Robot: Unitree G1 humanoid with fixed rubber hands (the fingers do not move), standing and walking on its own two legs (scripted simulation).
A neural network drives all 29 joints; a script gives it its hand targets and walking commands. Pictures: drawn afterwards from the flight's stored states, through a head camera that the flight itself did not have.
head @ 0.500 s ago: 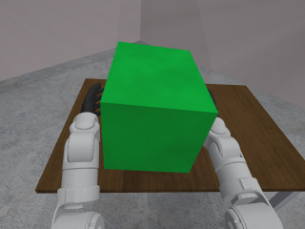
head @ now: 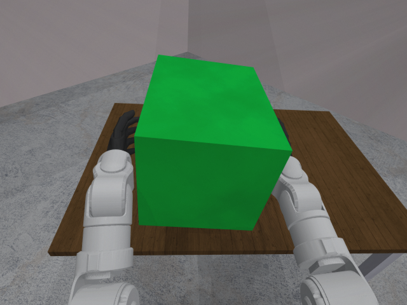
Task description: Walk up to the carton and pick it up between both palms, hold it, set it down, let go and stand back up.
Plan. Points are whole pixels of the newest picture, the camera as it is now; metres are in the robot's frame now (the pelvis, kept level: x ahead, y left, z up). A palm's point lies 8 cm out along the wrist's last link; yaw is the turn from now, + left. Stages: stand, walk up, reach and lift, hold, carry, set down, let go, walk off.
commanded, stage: hold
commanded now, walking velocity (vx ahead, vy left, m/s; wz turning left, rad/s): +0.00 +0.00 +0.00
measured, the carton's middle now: (202, 137) +0.40 +0.00 +0.17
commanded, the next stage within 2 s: set down in 1.12 s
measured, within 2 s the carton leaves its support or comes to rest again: neither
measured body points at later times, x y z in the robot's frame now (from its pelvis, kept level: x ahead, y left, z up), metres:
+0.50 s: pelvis +0.00 +0.00 +0.00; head -0.04 +0.02 +0.45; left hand +0.37 +0.16 +0.18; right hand +0.38 -0.15 +0.17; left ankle +0.06 +0.11 -0.75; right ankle +0.00 -0.09 -0.75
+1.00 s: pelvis +0.00 +0.00 +0.00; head -0.04 +0.02 +0.45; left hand +0.37 +0.16 +0.17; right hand +0.38 -0.15 +0.17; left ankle +0.06 +0.11 -0.75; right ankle +0.00 -0.09 -0.75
